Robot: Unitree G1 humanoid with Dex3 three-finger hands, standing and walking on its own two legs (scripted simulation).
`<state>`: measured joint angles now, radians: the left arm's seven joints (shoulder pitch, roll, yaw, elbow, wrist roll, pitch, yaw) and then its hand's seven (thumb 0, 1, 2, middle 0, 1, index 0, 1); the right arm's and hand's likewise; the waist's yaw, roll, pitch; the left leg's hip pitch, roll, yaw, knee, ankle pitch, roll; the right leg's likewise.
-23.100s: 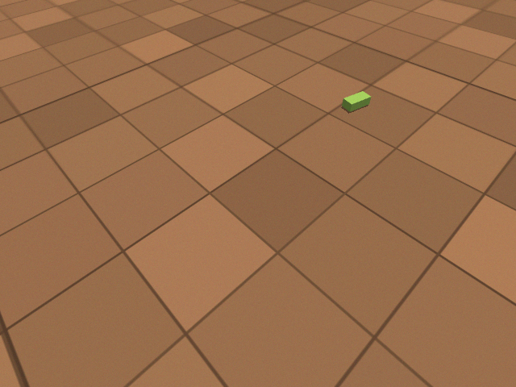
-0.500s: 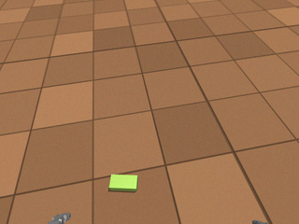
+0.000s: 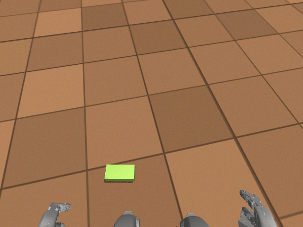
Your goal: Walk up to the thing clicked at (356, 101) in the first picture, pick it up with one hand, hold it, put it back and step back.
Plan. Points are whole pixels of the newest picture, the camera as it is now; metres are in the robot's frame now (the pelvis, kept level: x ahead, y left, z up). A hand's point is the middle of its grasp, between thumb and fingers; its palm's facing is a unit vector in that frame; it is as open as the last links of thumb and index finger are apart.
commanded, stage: rise first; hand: left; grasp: from above
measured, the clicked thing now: (120, 172) +0.45 +0.21 -0.68
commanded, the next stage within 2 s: none
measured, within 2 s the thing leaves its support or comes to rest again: neither
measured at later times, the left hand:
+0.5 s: hand out of the picture +0.13 +0.26 -0.19, palm faces -0.22 -0.83 -0.51, open 14.3 cm
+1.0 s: hand (92, 196) +0.27 +0.27 -0.39, palm faces -0.46 -0.35 -0.81, open 14.2 cm
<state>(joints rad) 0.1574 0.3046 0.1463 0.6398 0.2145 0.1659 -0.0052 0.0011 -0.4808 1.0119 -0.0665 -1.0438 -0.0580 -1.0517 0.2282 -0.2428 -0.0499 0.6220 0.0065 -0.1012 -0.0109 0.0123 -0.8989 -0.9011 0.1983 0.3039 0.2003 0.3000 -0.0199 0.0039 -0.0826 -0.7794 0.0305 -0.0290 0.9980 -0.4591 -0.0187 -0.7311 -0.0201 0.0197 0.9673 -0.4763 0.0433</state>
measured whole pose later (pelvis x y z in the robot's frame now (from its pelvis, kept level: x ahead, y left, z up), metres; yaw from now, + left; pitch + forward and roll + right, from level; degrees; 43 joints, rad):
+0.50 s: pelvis -0.01 +0.00 -0.06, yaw +0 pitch +22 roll -3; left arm 0.29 0.34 0.11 0.35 0.30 0.22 0.01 0.00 -0.58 0.99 -0.08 -1.04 -0.08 -1.05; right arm 0.18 -0.24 -0.03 0.53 0.00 -0.16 -0.01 0.01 -0.93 -0.91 0.20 0.30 0.20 0.30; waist -0.02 0.02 -0.15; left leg -1.13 0.03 -0.07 1.32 -0.57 -0.03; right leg -1.07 -0.01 -0.01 1.28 -0.60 0.04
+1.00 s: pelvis -0.08 -0.01 -0.25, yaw -2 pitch +34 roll -3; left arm -0.42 0.52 0.11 0.87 0.83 -0.14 0.13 0.00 -0.57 1.04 -0.08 -1.05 -0.07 -1.06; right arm 0.08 -0.28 -0.06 0.70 -0.02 -0.15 0.05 0.01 -0.91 -0.90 0.20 0.30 0.20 0.30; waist -0.03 0.02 -0.16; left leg -1.92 0.02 -0.11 1.99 -0.65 -0.05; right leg -1.86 0.02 0.01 1.97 -0.69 0.05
